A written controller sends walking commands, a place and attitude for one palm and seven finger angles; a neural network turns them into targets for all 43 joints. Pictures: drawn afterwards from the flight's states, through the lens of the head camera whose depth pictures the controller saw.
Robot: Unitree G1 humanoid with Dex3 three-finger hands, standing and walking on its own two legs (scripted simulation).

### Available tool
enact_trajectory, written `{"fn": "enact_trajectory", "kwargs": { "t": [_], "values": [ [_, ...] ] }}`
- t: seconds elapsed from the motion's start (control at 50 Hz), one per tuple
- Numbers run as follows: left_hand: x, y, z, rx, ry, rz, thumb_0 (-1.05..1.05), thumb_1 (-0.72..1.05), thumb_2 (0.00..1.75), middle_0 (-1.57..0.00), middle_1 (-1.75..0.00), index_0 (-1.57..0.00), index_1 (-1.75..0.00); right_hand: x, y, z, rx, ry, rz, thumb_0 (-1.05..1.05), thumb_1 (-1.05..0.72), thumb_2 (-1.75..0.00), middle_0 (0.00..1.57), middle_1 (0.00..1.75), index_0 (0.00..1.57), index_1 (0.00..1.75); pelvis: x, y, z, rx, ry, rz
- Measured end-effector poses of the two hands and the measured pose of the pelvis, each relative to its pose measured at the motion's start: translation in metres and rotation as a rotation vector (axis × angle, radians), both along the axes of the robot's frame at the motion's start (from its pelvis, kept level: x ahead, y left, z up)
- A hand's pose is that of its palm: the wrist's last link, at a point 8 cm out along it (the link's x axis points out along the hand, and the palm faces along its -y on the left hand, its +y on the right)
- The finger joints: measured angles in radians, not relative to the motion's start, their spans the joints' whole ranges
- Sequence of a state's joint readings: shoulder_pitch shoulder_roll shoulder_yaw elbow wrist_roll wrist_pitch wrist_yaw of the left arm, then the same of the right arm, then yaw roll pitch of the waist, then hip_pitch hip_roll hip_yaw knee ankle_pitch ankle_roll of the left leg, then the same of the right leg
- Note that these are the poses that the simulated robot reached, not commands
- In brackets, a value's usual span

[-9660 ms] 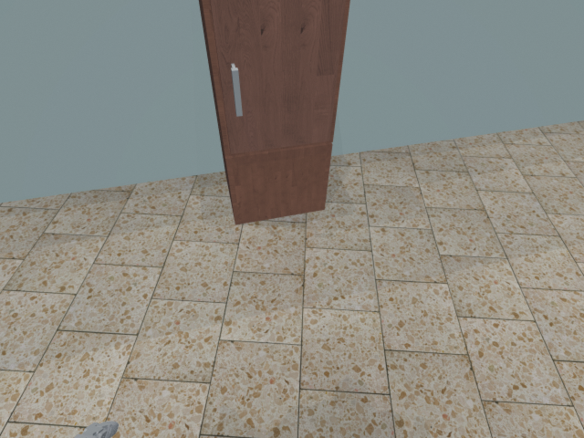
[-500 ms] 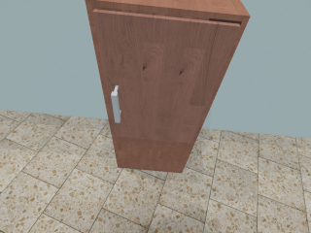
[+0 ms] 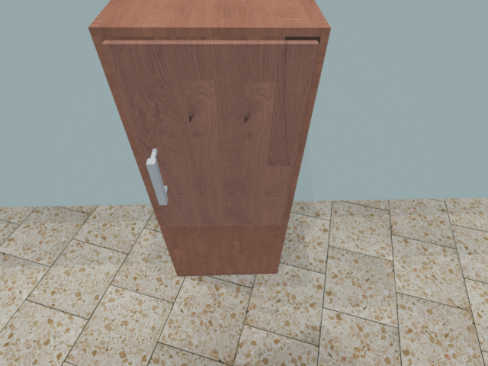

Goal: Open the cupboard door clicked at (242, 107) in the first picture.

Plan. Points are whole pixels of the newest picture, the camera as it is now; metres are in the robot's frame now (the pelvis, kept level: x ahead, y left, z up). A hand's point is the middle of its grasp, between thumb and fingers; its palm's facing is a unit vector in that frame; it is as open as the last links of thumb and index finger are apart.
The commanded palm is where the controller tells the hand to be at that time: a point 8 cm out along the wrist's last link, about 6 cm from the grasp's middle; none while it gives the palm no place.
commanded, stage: come to a stop and stand still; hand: left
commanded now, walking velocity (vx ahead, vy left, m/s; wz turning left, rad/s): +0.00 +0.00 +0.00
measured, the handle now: (159, 177) +0.57 +0.23 -0.08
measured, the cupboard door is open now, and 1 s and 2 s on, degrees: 0 0 0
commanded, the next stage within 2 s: look again from close up in 0.44 s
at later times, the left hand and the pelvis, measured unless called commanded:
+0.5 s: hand out of the picture -0.02 +0.11 -0.17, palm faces +0.07 -0.99 -0.12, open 7.3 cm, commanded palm none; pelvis +0.02 -0.03 +0.00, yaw +0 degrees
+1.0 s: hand out of the picture +0.06 +0.20 -0.18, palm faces +0.05 -0.97 -0.22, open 7.3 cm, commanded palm none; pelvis +0.02 +0.01 -0.01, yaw +1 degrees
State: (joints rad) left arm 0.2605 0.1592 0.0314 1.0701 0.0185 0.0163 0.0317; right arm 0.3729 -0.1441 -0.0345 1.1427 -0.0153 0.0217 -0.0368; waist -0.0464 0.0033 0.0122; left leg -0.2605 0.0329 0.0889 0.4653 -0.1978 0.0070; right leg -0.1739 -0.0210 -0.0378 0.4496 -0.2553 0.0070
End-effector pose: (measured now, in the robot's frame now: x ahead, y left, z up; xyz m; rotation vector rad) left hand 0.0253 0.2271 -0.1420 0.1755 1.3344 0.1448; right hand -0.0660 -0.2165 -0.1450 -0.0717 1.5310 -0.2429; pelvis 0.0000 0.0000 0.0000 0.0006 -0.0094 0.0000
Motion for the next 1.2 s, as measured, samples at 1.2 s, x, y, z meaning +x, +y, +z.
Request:
{"fn": "enact_trajectory", "kwargs": {
  "t": [1.2],
  "values": [
    [-0.016, 0.025, -0.008, -0.019, -0.05, 0.014, 0.0, 0.91, 0.9, -0.2, -0.3, -0.2, -0.3, 0.1, 0.013, 0.012, -0.047, -0.274, 0.149, 0.0, -0.92, -0.9, 0.2, 0.3, 0.2, 0.3, -0.004, 0.028, -0.003, -0.018, -0.027, 0.012]
  ]
}}
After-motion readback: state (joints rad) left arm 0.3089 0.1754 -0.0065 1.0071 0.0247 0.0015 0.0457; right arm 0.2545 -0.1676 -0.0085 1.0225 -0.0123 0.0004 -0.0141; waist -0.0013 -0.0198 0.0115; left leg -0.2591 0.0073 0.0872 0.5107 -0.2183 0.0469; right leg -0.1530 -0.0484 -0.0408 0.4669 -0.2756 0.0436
